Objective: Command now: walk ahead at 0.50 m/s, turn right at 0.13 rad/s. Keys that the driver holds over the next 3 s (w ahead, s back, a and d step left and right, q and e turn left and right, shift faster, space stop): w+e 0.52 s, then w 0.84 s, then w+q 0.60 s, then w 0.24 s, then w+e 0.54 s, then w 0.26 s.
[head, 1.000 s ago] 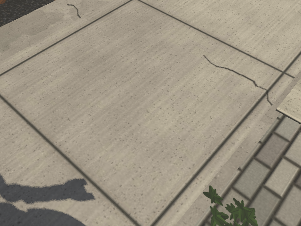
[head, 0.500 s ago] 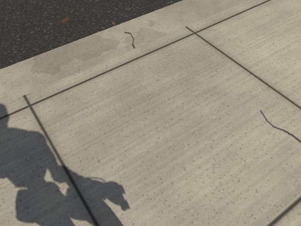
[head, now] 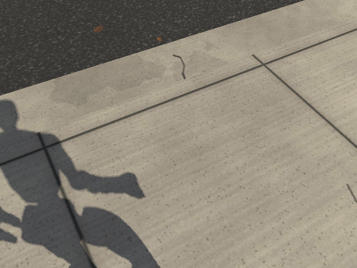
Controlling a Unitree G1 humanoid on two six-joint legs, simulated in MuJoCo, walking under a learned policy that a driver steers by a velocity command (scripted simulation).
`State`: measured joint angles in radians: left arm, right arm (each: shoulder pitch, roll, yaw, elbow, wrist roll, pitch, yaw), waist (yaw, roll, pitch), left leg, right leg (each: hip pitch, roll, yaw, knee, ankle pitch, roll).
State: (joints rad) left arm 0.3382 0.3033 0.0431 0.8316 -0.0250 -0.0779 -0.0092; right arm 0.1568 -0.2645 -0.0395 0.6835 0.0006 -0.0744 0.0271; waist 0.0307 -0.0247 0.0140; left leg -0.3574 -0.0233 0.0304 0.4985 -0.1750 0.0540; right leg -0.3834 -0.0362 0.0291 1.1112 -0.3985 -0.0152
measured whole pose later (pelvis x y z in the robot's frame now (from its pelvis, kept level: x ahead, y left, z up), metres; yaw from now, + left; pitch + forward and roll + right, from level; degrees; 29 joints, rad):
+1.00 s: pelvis +0.55 -0.09 -0.01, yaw -21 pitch +2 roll +0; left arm 0.36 0.30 0.06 0.80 -0.02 -0.05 0.00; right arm 0.10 -0.27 -0.04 0.72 0.00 -0.11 0.03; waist 0.04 -0.02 0.02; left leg -0.46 -0.01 0.03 0.56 -0.15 0.05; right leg -0.19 0.05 0.10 0.90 -0.48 -0.03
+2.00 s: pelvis +1.06 -0.26 -0.02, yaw -4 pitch +1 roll -2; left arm 0.31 0.29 0.08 0.89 -0.02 -0.05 0.02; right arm 0.08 -0.27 -0.06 0.69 0.02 -0.02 0.05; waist 0.05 0.02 0.04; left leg -0.51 0.03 0.06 0.60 -0.13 0.11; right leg 0.09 -0.07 -0.29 0.42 -0.46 0.05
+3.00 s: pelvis +1.63 -0.33 +0.00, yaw -18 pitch +2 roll -1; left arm 0.34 0.27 0.06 0.82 -0.02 -0.05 0.01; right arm 0.06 -0.26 -0.04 0.72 0.00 -0.10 0.02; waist 0.08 0.03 0.01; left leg -0.55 0.03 -0.04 0.50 0.03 -0.01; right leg -0.04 0.10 0.13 0.36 -0.35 -0.06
